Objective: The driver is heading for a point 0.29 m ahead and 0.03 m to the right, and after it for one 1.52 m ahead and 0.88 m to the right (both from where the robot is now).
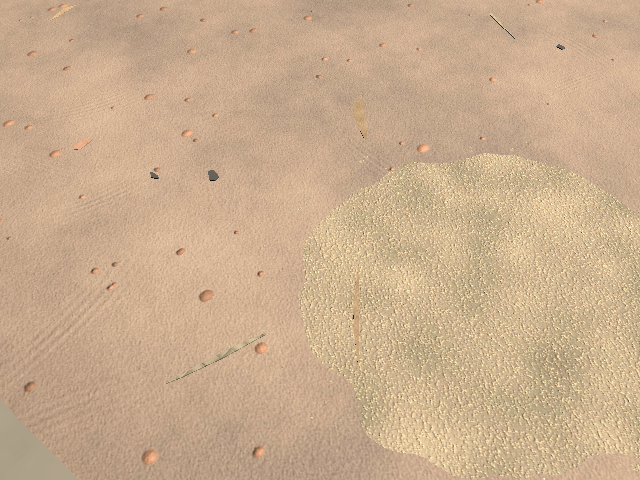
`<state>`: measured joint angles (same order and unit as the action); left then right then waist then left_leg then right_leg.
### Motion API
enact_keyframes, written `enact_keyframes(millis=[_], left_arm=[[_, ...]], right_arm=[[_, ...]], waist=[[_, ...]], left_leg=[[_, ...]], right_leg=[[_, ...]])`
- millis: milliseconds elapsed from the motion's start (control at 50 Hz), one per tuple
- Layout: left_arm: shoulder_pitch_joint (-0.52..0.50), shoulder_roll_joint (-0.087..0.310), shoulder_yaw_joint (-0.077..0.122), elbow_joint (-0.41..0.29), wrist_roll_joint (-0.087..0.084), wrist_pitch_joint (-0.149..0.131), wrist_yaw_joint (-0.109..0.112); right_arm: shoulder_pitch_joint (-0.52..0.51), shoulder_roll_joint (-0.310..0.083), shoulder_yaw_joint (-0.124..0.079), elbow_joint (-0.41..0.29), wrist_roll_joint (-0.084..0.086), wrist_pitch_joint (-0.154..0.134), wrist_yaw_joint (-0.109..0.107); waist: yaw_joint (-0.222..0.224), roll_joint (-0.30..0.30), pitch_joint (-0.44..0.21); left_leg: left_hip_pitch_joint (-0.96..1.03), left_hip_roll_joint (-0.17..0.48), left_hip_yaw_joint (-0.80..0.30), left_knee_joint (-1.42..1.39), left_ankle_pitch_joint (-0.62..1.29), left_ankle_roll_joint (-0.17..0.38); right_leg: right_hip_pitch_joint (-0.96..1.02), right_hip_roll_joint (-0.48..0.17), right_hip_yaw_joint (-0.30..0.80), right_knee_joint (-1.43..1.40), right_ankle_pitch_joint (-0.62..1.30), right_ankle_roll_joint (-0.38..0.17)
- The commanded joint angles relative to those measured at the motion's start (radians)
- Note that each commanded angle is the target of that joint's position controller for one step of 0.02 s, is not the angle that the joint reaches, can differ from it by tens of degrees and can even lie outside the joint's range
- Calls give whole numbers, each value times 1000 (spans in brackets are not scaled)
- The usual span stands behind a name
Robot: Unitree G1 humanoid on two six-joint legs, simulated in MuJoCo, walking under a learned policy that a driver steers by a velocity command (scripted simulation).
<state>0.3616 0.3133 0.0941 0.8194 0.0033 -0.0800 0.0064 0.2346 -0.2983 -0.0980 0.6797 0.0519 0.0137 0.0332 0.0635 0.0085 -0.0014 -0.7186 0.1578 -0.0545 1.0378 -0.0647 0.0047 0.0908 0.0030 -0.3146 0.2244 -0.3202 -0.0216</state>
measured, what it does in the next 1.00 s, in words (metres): goes down, turning right: left foot, then right foot 0.12 m lower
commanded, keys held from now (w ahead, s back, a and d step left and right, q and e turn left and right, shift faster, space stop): w+q+shift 0.08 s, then w+e+shift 0.24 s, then e+shift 0.68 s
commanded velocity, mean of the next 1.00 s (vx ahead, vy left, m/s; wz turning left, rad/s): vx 0.48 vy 0.00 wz -0.40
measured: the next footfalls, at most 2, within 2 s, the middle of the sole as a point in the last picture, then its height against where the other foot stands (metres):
left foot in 0.24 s outside the picture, level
right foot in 0.62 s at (285, 468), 0.12 m lower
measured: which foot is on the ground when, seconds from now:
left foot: up 0.00-0.22, down 0.24-0.60, up 0.62-0.96, down 0.98-1.00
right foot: down 0.00-0.22, up 0.24-0.60, down 0.62-0.96, up 0.98-1.00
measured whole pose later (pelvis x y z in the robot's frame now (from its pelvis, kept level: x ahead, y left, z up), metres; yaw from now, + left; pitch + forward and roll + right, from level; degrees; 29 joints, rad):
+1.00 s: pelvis +0.61 +0.22 -0.13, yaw -26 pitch +3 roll +1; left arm 0.25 0.32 0.12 0.65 -0.03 0.04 0.05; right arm -0.06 -0.23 -0.07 0.63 -0.01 -0.05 -0.03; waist 0.05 0.00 0.02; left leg -0.46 -0.08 -0.20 0.47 -0.07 -0.04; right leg -0.36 0.23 0.34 0.79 -0.50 -0.04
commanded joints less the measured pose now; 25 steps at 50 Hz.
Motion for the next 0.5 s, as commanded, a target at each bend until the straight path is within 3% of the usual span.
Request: enact_keyframes(millis=[20,80,120,140,160,180,200,220,240,260,280,300,320,340,360,380,400,440,480,500], left_arm=[[-14,134,28,-36,11,-26,-7],[-6,129,21,-14,5,-14,-15],[42,130,14,16,1,-11,-23],[39,149,14,21,-6,-10,-25],[33,159,11,26,-9,-15,-17],[-23,195,15,17,-13,-12,-12],[-78,228,20,7,-19,-7,-12],[-86,250,24,15,-21,-5,-14],[-173,250,23,4,-31,-9,-18],[7,20,-33,-29,-40,-20,-34],[-54,38,-42,-85,-73,-58,-39],[-142,102,-11,-107,-117,-58,-30],[-174,74,-12,-114,-118,-49,-18],[-170,44,-12,-100,-90,-32,-18],[-107,40,-2,-73,-78,-11,-23],[-66,16,2,-55,-68,4,-30],[-98,7,0,-74,-51,11,-34],[-197,-26,-11,-116,-30,14,-48],[-193,-49,-18,-106,-16,18,-74],[-183,-52,-19,-103,-19,22,-88]], right_arm=[[-119,-45,2,-102,-5,-26,14],[-146,-35,16,-118,6,-28,27],[-193,-10,31,-130,-2,-36,30],[-197,-14,32,-138,-2,-39,32],[-187,-40,18,-138,0,-47,37],[-145,-55,12,-125,0,-48,40],[-42,-90,-5,-90,-2,-46,40],[140,-144,-36,-28,-2,-40,31],[421,-209,-75,68,-4,-36,10],[391,-326,-86,117,-29,-53,-3],[367,-262,-64,109,-39,-83,9],[298,-190,-48,102,-39,-101,17],[223,-143,-37,102,-42,-117,29],[145,-75,-26,97,-50,-129,35],[65,-22,-13,92,-54,-147,28],[18,17,-6,100,-40,-164,6],[-17,28,-1,104,-26,-175,-13],[-51,36,7,107,-27,-187,-55],[-16,-5,-8,109,-39,-181,-87],[8,-34,-17,108,-39,-176,-98]], waist=[[8,-32,137],[-4,-41,175],[-4,-28,202],[-30,-33,215],[-66,-45,198],[-121,-80,166],[-199,-103,118],[-295,-143,22],[-453,-121,-79],[-278,304,-122],[-258,357,-201],[-243,238,-55],[-195,115,31],[-152,63,59],[-85,35,58],[-43,37,70],[-33,54,91],[-33,41,146],[-39,-12,110],[-37,3,61]], left_leg=[[-241,39,8,51,46,34],[-304,51,32,58,4,70],[-223,27,50,14,-40,100],[-160,0,76,-18,-88,115],[-134,-5,27,-66,15,128],[-21,-40,62,-133,-21,137],[231,-91,110,-169,-64,150],[539,-148,140,-138,-112,159],[911,-147,109,-231,-71,193],[1096,21,-228,-478,-493,268],[958,99,-524,-734,-743,244],[845,146,-506,-796,-641,201],[729,156,-485,-762,-543,195],[636,157,-407,-702,-453,178],[538,122,-287,-642,-360,139],[489,91,-170,-616,-289,92],[425,62,-69,-632,-244,68],[293,0,93,-626,-181,62],[217,-48,223,-526,-198,51],[228,-41,241,-468,-195,43]], right_leg=[[72,-348,170,-113,128,-139],[138,-344,80,-64,231,-112],[79,-353,58,-57,319,-117],[47,-360,44,-45,439,-125],[100,-364,51,13,508,-100],[81,-361,25,56,635,-95],[-29,-354,3,163,813,-102],[-148,-357,40,366,987,-115],[-365,-300,76,732,963,-75],[-719,-68,155,1252,-159,-2],[-750,-26,406,1322,-240,-46],[-821,-48,431,1233,-155,-76],[-844,-74,451,1198,-77,-96],[-819,-104,470,1140,-20,-109],[-735,-140,478,1058,80,-114],[-681,-157,469,972,159,-121],[-636,-152,429,833,219,-114],[-560,-91,318,613,440,-65],[-409,-17,209,417,705,3],[-345,-2,196,397,811,21]])
Over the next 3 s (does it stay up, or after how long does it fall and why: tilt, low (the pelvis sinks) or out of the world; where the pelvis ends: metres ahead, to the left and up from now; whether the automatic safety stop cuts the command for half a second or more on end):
stays up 1.24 -0.49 -0.12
